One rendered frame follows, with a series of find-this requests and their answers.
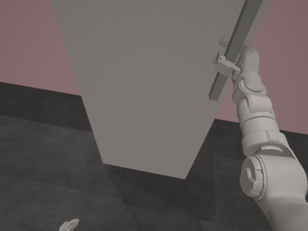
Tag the robot right upper arm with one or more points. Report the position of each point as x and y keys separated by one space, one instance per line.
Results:
x=278 y=185

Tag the robot right forearm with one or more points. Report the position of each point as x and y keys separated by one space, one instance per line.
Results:
x=261 y=135

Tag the robot left hand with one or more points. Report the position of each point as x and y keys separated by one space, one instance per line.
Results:
x=69 y=226

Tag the handle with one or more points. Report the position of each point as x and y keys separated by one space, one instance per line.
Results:
x=243 y=25

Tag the fridge door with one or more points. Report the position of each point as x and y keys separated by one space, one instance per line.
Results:
x=144 y=69

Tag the robot right hand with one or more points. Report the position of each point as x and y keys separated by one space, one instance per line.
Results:
x=247 y=62

